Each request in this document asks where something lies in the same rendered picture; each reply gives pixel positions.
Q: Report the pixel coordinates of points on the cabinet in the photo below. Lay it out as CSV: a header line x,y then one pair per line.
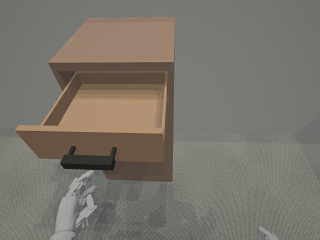
x,y
135,44

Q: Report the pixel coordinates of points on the left robot hand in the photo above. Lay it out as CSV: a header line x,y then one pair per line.
x,y
73,215

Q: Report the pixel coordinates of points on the right robot hand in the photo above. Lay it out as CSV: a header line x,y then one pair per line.
x,y
266,235

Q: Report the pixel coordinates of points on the drawer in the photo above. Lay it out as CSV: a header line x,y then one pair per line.
x,y
99,110

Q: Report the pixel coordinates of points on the handle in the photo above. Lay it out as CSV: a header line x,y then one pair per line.
x,y
88,162

